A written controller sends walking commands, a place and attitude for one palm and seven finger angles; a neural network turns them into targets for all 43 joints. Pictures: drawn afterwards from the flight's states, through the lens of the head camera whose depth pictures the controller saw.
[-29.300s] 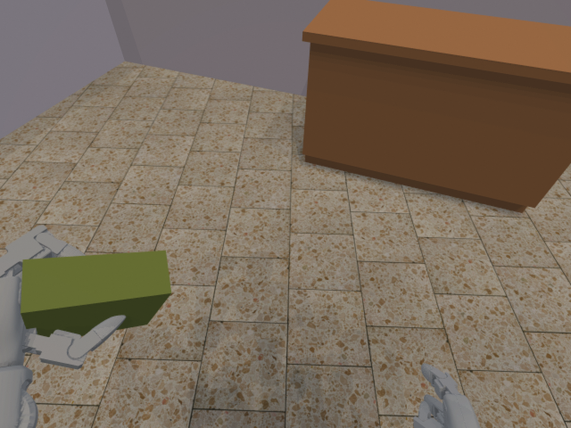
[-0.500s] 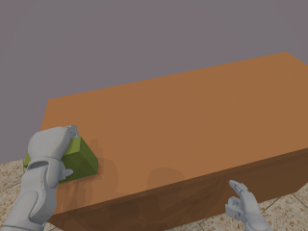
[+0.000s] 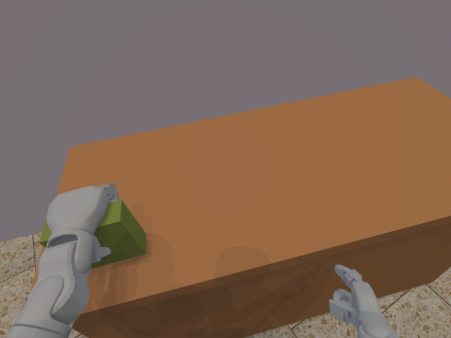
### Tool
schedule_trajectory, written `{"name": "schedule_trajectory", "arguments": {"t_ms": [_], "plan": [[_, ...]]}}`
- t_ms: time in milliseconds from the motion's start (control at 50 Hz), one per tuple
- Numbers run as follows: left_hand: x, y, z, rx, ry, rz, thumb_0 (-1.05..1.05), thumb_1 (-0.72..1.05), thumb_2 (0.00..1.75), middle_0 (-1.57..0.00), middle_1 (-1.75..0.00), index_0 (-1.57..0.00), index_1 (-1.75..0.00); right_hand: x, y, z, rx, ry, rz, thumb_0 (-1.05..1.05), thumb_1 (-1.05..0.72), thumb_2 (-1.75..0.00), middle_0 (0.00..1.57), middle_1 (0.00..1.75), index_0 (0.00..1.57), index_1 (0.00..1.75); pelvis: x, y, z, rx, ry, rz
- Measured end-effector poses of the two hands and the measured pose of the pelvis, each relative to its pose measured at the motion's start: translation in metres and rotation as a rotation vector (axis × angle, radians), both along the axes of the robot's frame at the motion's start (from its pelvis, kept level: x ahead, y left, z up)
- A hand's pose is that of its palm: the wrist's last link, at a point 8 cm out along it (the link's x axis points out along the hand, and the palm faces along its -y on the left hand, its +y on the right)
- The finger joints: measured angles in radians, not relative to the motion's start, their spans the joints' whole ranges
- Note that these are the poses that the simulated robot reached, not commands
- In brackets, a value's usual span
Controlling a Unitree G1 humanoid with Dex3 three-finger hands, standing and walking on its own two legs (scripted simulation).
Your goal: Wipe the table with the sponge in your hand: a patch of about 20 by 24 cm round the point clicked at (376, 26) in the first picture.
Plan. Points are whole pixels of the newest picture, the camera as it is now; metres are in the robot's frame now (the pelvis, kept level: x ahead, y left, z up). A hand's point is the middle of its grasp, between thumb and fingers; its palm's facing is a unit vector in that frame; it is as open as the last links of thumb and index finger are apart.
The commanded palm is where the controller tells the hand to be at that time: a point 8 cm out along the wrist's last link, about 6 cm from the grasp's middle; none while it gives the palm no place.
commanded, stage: move the sponge above the wiping area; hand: left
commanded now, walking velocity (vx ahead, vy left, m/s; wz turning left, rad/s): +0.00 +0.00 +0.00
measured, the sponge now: (104, 242) +0.25 +0.28 +0.03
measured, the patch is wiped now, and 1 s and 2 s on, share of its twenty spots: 0.00 0.00 0.10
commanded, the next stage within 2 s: lower the sponge onto the table in 0.30 s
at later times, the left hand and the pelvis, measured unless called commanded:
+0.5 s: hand (95, 228) +0.25 +0.27 +0.09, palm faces +0.01 -0.09 -1.00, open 9.1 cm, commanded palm +0.22 +0.27 +0.15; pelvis +0.00 +0.00 +0.00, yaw +0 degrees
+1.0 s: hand (99, 235) +0.25 +0.27 +0.07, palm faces -0.03 -0.10 -0.99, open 9.1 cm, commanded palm +0.22 +0.27 +0.14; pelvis +0.00 +0.00 +0.00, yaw +0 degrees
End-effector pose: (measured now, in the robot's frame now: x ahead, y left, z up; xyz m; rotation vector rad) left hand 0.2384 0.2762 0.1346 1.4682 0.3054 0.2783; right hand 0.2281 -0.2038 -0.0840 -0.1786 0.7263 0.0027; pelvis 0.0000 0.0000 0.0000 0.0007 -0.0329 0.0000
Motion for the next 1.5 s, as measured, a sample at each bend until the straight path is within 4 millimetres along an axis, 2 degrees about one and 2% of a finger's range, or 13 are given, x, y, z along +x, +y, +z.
{"name": "schedule_trajectory", "arguments": {"t_ms": [260,460,580,760,920,1060,1180,1340,1500], "plan": [[-0.01,-0.002,-0.001,-0.009,0.013,-0.009,-0.01,-0.44,1.08,-0.83,-1.42,-0.83,-1.42,0.003,-0.004,0.002,-0.009,-0.009,0.004,0.02,-0.9,-0.9,0.2,0.3,0.21,0.3,0.0,-0.002,0.0,0.0,-0.009,-0.001],[-0.01,-0.003,0.007,-0.002,-0.019,-0.002,-0.01,-0.44,1.08,-0.83,-1.42,-0.84,-1.42,0.002,-0.003,0.002,-0.003,-0.012,0.0,0.02,-0.9,-0.9,0.2,0.3,0.2,0.3,-0.001,-0.002,0.0,0.0,-0.011,0.0],[-0.009,-0.008,0.004,-0.008,-0.003,-0.011,-0.01,-0.44,1.08,-0.83,-1.42,-0.83,-1.42,0.001,-0.002,0.002,0.003,-0.012,0.003,0.02,-0.9,-0.9,0.2,0.3,0.2,0.3,-0.002,-0.002,0.0,0.001,-0.011,-0.002],[-0.013,-0.002,0.006,-0.004,-0.013,0.004,-0.01,-0.44,1.08,-0.83,-1.42,-0.83,-1.42,0.001,-0.003,0.004,0.002,-0.019,0.004,0.02,-0.9,-0.9,0.2,0.3,0.2,0.3,-0.003,-0.002,0.0,0.0,-0.014,-0.004],[-0.013,0.002,-0.01,-0.015,0.044,0.009,-0.01,-0.44,1.08,-0.83,-1.42,-0.83,-1.42,0.0,-0.003,0.003,-0.015,-0.014,0.002,0.02,-0.9,-0.9,0.2,0.3,0.2,0.3,-0.004,-0.002,0.0,-0.002,-0.009,0.001],[-0.007,-0.009,-0.012,-0.01,0.011,-0.042,-0.01,-0.44,1.08,-0.83,-1.42,-0.84,-1.42,-0.002,-0.001,0.001,-0.011,-0.009,-0.003,0.02,-0.9,-0.9,0.2,0.3,0.2,0.3,-0.003,0.0,0.0,-0.002,0.0,-0.001],[-0.001,-0.009,-0.015,-0.009,0.007,-0.014,-0.01,-0.44,1.08,-0.83,-1.42,-0.83,-1.42,-0.005,0.0,-0.002,0.005,0.009,-0.01,0.02,-0.9,-0.9,0.2,0.3,0.2,0.3,-0.001,0.0,0.0,0.001,0.008,-0.006],[-0.012,0.0,-0.023,-0.024,0.04,0.029,-0.01,-0.44,1.08,-0.83,-1.42,-0.83,-1.42,-0.003,-0.006,0.0,-0.002,0.01,-0.016,0.02,-0.9,-0.9,0.2,0.3,0.2,0.3,0.002,0.0,-0.001,-0.001,0.009,-0.009],[-0.02,-0.005,-0.032,-0.016,0.045,-0.011,-0.01,-0.44,1.08,-0.83,-1.42,-0.83,-1.42,0.0,-0.009,0.001,-0.026,-0.007,-0.013,0.02,-0.9,-0.9,0.2,0.3,0.2,0.3,0.001,0.0,-0.002,-0.004,0.009,-0.001]]}}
